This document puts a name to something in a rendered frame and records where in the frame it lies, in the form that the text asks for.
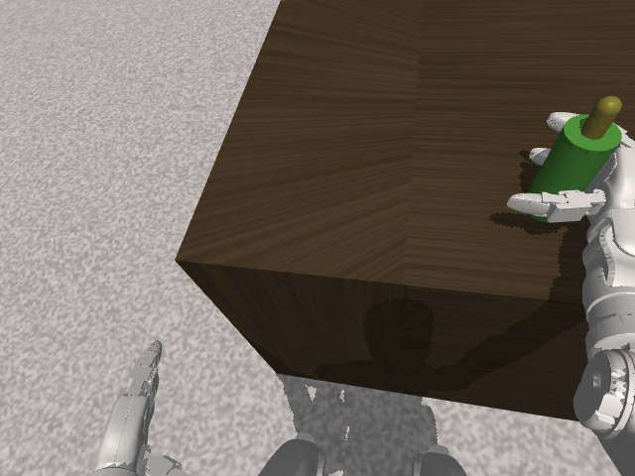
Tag left robot hand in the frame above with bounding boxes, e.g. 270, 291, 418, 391
94, 340, 191, 476

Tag right robot hand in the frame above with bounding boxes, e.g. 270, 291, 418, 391
507, 112, 635, 224

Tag bottle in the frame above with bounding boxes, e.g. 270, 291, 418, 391
527, 96, 622, 222

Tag right robot arm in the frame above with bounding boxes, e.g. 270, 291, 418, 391
573, 208, 635, 476

